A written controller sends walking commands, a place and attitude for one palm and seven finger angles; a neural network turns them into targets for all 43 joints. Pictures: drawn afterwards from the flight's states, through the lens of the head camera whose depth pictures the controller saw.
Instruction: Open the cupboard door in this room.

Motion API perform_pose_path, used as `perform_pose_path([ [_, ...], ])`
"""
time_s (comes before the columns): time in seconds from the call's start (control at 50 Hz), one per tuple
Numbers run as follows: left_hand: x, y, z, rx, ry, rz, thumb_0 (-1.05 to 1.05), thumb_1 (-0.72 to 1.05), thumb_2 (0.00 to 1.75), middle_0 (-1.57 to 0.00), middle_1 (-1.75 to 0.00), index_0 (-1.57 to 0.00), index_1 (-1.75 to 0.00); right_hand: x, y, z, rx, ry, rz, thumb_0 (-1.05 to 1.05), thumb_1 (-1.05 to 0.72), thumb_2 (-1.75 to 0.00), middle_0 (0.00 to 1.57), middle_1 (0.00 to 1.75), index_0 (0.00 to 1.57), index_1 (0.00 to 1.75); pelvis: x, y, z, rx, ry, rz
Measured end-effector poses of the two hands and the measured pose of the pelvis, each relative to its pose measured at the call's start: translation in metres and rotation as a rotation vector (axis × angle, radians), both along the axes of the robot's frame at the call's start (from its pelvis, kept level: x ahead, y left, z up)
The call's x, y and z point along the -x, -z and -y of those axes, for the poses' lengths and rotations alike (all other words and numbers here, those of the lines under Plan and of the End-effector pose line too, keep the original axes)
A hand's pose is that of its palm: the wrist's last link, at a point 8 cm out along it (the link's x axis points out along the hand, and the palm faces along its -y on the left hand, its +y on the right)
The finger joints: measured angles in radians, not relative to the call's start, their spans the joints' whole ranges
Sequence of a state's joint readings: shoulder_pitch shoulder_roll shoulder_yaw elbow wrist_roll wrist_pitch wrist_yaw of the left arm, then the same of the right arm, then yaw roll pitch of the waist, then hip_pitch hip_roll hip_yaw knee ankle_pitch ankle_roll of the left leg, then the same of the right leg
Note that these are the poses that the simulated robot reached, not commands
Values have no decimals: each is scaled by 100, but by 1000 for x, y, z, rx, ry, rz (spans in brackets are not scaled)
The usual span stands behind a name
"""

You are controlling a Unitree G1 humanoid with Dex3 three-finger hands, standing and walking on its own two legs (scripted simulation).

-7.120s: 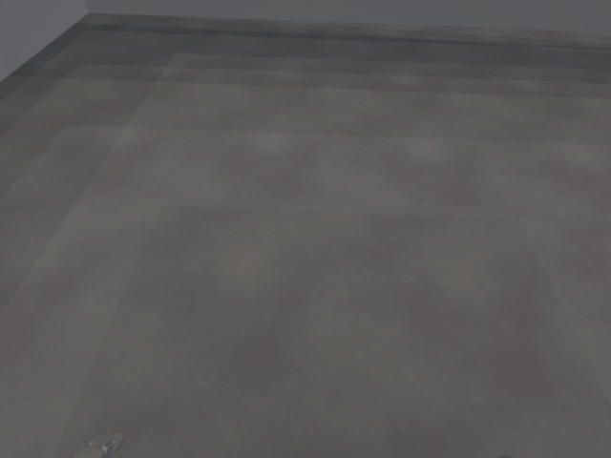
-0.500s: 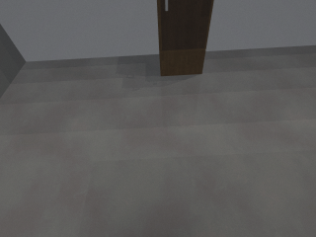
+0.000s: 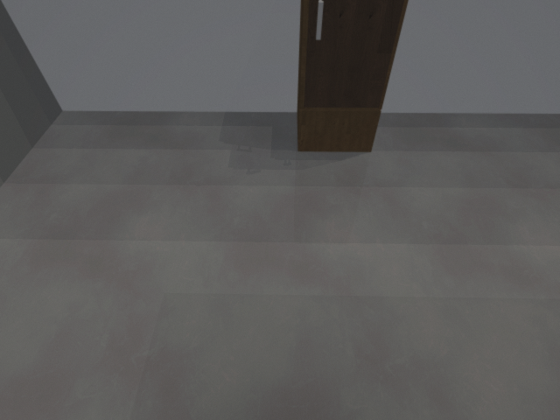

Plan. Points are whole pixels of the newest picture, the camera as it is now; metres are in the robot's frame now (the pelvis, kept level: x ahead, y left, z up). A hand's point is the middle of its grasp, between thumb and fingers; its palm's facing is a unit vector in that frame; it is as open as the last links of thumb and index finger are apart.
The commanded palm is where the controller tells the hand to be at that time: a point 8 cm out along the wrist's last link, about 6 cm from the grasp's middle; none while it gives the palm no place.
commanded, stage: stand and wait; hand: left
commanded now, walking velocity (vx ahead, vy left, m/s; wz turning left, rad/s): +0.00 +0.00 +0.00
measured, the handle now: (319, 19) +1.57 -0.03 -0.05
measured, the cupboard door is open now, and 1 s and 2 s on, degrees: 0 0 0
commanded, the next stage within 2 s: turn or walk to find it in 0.20 s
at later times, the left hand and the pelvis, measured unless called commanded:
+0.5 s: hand out of the picture -0.01 +0.17 -0.18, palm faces +0.11 -0.98 -0.15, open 7.3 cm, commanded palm none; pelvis +0.04 +0.01 +0.00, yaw +1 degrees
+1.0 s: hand (184, 348) +0.26 +0.21 -0.16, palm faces -0.02 -0.97 -0.24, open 7.3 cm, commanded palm none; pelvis +0.18 +0.02 -0.01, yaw -2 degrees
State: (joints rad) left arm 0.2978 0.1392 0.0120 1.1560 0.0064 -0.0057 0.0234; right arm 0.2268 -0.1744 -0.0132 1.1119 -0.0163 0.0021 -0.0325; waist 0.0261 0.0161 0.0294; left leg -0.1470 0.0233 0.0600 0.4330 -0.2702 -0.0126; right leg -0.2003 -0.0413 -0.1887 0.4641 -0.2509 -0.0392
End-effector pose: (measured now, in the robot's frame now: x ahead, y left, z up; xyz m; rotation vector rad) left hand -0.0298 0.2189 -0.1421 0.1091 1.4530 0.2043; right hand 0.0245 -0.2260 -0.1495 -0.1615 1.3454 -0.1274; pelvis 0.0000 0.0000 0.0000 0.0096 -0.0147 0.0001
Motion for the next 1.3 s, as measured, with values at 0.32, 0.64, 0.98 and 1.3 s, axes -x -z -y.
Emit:
perform_pose_path([
  [0.32, -35, 1, 6, 5, 39, 53, 1, 92, 90, -20, -30, -20, -30, 39, 3, -18, -51, 44, -105, 1, -92, -90, 20, 30, 20, 30, -15, -1, 4, 6, 14, 10],
  [0.64, -28, 27, -31, 89, -35, -119, 0, 91, 90, -20, -30, -20, -30, -44, -4, -40, 44, 50, -6, 1, -91, -90, 20, 30, 20, 30, -78, 15, -44, 26, 5, 1],
  [0.98, -272, -14, -40, -52, 133, 216, 1, 93, 90, -19, -30, -20, -30, -66, 15, -71, -135, 148, -172, 1, -91, -90, 20, 30, 20, 30, -169, 6, -24, -22, 25, -8],
  [1.3, -273, -15, 19, -23, 19, 5, -1, 94, 90, -20, -30, -20, -30, -312, -6, 44, 3, 30, 94, 1, -92, -90, 19, 30, 19, 30, -285, -4, 23, -19, 25, -18],
])
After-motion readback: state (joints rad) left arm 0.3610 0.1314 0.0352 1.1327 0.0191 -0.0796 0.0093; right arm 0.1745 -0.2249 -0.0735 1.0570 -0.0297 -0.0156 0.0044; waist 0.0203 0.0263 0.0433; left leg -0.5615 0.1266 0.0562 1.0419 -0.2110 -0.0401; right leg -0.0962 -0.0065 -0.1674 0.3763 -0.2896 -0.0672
